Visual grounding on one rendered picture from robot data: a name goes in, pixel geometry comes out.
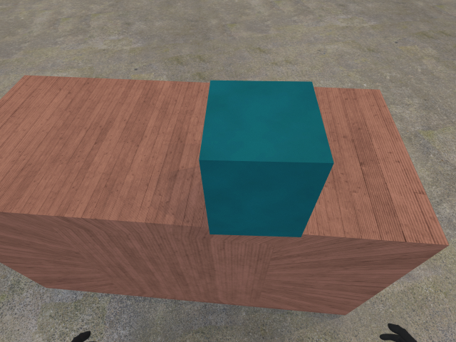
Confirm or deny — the carton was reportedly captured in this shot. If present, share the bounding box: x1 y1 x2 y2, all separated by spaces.
199 81 334 237

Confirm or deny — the right robot hand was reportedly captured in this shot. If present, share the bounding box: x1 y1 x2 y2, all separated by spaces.
380 323 417 342

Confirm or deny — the pedestal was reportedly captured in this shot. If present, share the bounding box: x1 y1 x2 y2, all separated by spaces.
0 76 449 315

